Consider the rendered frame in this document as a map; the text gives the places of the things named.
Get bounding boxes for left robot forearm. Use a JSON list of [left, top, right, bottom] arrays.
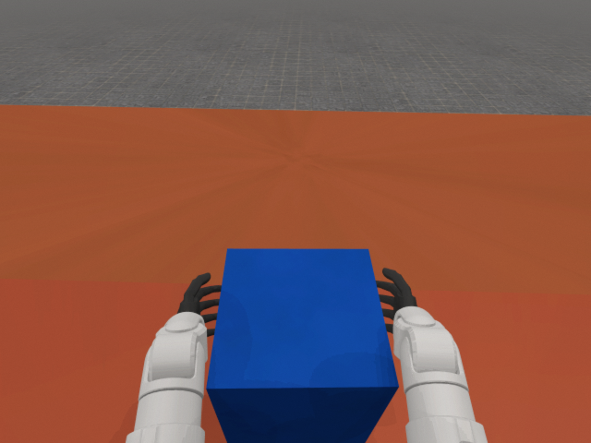
[[126, 312, 208, 443]]

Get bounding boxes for robot right hand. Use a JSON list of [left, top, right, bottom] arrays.
[[376, 268, 418, 334]]

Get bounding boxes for carton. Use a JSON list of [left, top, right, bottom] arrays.
[[206, 248, 399, 443]]

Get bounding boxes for robot left hand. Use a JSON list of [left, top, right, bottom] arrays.
[[177, 272, 222, 337]]

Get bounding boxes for right robot forearm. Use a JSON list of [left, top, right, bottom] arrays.
[[393, 306, 488, 443]]

